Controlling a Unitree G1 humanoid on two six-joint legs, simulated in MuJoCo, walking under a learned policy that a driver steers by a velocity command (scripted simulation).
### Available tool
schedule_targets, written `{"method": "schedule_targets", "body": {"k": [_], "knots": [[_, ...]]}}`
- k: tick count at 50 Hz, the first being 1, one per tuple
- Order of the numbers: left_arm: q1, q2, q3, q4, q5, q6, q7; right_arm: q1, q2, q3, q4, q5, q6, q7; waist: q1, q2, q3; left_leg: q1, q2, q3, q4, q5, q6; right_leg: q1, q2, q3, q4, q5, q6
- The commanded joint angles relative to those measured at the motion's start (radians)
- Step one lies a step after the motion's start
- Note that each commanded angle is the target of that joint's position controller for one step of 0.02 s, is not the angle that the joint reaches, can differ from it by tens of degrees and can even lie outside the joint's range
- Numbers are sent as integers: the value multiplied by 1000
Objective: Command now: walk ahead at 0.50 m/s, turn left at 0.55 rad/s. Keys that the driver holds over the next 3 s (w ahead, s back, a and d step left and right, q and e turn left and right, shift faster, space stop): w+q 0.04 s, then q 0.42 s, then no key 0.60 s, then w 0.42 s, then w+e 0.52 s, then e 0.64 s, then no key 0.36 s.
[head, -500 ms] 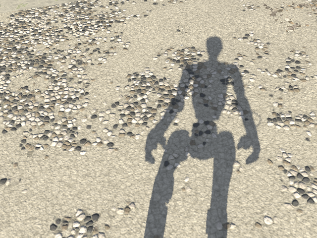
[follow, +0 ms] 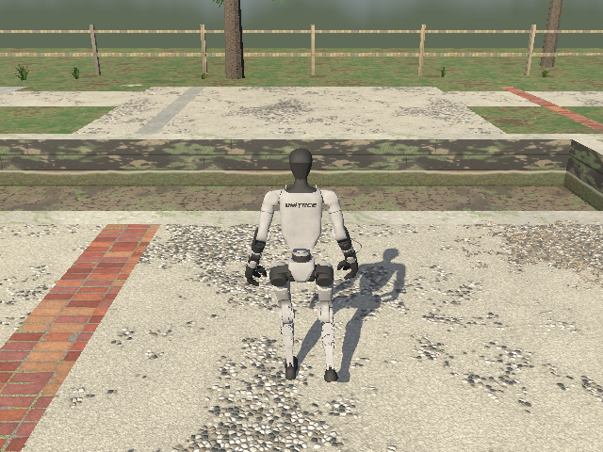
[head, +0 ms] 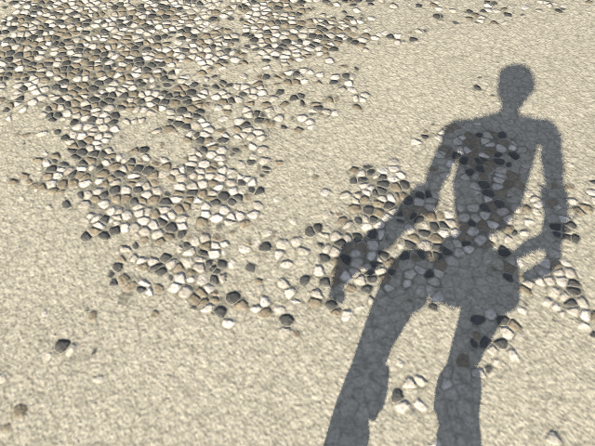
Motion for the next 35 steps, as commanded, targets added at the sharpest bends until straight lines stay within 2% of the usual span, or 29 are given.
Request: {"method": "schedule_targets", "body": {"k": [1,3,5,8,10,12,15,16,17,18,19,20,21,22,23,24,26,28,30,33,35], "knots": [[-14,124,39,-100,18,-12,6,25,-85,-16,-74,-6,-11,-10,22,5,-109,265,259,-375,-290,227,198,-254,-77,55,-62,89,9],[-14,102,39,-117,28,10,11,31,-117,-23,-81,-5,-14,-20,36,24,-82,175,238,-318,-303,375,203,-225,-69,29,-144,119,44],[-72,90,37,-147,36,20,21,57,-153,-33,-79,-9,-10,-36,29,34,-60,120,201,-244,-275,578,180,-218,-33,2,-275,198,72],[-167,55,24,-182,33,23,19,101,-156,-37,-77,3,17,-55,-10,82,-90,104,139,-194,-209,602,111,-147,36,-14,-511,372,76],[-219,63,24,-203,21,27,11,123,-156,-37,-77,9,34,-63,-34,110,-114,130,142,-233,-176,516,79,-112,73,-9,-617,449,74],[-254,82,28,-224,18,30,4,132,-151,-37,-78,10,48,-71,-42,118,-116,174,162,-302,-134,431,67,-106,88,18,-686,438,70],[-200,131,45,-223,25,17,-3,84,-138,-36,-109,7,57,-84,-2,138,-128,251,179,-416,-24,363,46,-55,81,62,-781,387,36],[-144,138,49,-212,32,8,-2,48,-127,-31,-127,8,57,-84,36,130,-146,241,142,-410,55,334,20,36,63,48,-863,481,13],[-69,182,58,-209,54,3,5,42,-80,-16,-155,-4,52,-81,56,54,-246,155,76,-360,247,205,-21,253,-70,136,-839,726,-45],[-37,212,57,-222,73,15,14,213,-17,0,-147,-19,49,-77,-17,-192,-353,-80,-65,-251,506,-478,-82,547,-325,383,-764,1185,-198],[-2,203,63,-208,45,33,10,328,-105,-6,-143,0,47,-66,-37,-318,-463,-202,-27,-223,711,-583,-112,619,-475,634,-795,990,-326],[-54,136,48,-243,31,46,12,267,-189,-30,-122,11,63,-67,-8,-171,-379,-251,27,-217,803,-487,-148,535,-402,555,-829,759,-298],[-91,98,34,-253,32,62,17,164,-208,-39,-138,9,85,-72,10,-96,-283,-277,54,-170,822,-405,-171,435,-330,410,-848,612,-244],[-125,87,25,-257,36,78,19,125,-196,-42,-144,7,107,-77,4,-66,-215,-265,78,-151,811,-358,-184,324,-275,327,-880,515,-219],[-156,97,25,-255,39,88,22,114,-174,-41,-155,8,121,-79,-14,-83,-157,-229,97,-133,779,-323,-186,218,-234,259,-915,446,-206],[-160,114,29,-249,47,93,22,118,-135,-31,-160,9,127,-77,-19,-110,-124,-168,92,-97,728,-293,-183,131,-183,186,-950,424,-196],[-157,118,32,-239,49,95,19,128,-83,-16,-165,5,122,-78,-22,-136,-131,-110,83,-62,612,-290,-181,112,-160,118,-967,463,-213],[-153,127,36,-230,40,96,18,106,-67,-6,-173,-8,115,-77,-14,-135,-166,-65,98,-57,493,-283,-174,139,-188,106,-961,518,-239],[-155,142,40,-224,30,102,16,80,-68,1,-179,-13,111,-71,-1,-143,-189,-6,112,-48,376,-243,-159,145,-207,102,-962,486,-247],[-136,161,43,-208,17,114,12,67,-89,-1,-179,-12,111,-57,11,-161,-175,65,105,-23,226,-201,-130,138,-215,115,-965,321,-238],[-142,157,38,-196,4,123,10,102,-80,-1,-159,-16,108,-46,-20,-152,-154,175,82,13,29,-88,-92,88,-196,98,-931,231,-201]]}}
